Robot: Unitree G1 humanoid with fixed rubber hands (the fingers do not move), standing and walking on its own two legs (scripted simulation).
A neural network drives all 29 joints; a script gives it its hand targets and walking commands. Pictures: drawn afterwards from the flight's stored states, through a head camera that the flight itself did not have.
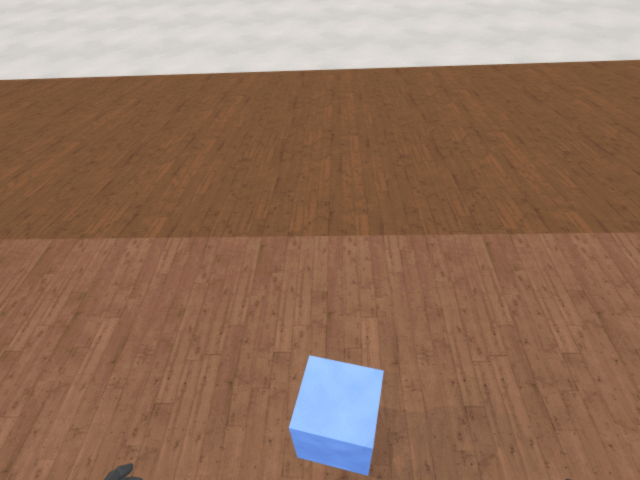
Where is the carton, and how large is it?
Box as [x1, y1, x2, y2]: [289, 355, 383, 475]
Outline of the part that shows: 309,355 289,425 289,430 297,457 367,475 372,451 383,371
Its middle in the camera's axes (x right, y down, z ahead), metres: +0.05 +0.49 +1.09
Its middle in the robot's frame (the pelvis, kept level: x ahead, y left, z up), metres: +0.45 +0.02 -0.65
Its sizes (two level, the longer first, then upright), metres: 0.210 0.200 0.250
